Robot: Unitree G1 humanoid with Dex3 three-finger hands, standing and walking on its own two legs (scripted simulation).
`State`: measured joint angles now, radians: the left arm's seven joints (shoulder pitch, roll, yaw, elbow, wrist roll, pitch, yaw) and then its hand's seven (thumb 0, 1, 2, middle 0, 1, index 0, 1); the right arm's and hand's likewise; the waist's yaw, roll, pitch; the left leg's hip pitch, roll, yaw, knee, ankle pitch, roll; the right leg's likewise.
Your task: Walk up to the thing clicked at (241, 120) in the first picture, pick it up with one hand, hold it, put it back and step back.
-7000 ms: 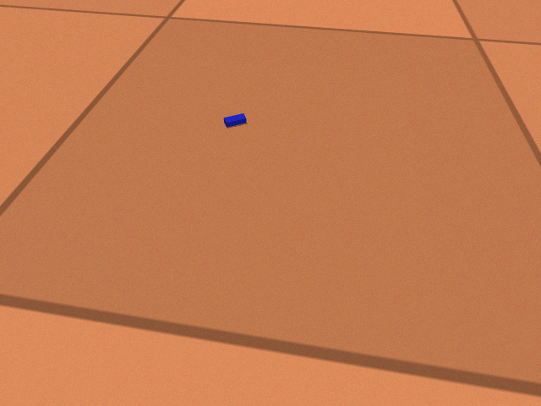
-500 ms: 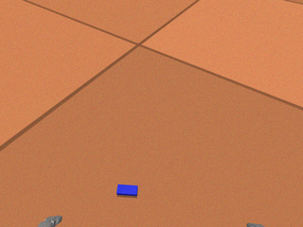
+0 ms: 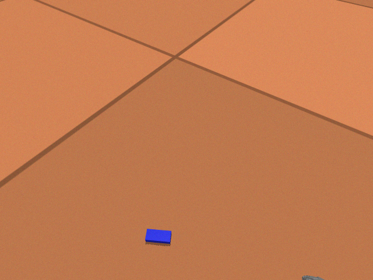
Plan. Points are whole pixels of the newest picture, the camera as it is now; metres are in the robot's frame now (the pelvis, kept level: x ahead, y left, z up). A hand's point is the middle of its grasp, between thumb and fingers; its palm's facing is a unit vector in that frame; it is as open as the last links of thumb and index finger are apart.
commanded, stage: walk up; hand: left
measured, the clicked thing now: (158, 236) +0.42 +0.13 -0.76
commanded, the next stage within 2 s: none
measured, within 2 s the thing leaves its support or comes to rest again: neither
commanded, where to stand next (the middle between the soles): +0.06 -0.01 m, yaw +0 degrees
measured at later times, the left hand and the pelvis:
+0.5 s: hand out of the picture +0.07 +0.23 -0.15, palm faces +0.00 -0.92 -0.39, open 7.4 cm; pelvis +0.06 -0.04 +0.00, yaw +0 degrees
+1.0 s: hand (94, 268) +0.17 +0.23 -0.15, palm faces +0.01 -0.87 -0.49, open 7.4 cm; pelvis +0.07 -0.05 -0.03, yaw +1 degrees
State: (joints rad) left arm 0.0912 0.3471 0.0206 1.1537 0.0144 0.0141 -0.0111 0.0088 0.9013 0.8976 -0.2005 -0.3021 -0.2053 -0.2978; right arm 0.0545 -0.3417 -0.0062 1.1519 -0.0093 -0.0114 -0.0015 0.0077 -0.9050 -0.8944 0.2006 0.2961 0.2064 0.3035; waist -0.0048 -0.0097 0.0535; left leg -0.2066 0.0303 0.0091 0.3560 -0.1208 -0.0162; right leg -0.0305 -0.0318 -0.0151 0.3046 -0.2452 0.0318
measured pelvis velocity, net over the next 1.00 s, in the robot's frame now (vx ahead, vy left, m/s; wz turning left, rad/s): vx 0.07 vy -0.05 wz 0.02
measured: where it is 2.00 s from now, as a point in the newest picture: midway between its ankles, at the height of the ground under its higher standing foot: outside the picture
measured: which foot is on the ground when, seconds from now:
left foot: down 0.00-0.34, up 0.36-0.60, down 0.62-0.96, up 0.98-1.00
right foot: down 0.00-0.68, up 0.70-0.92, down 0.94-1.00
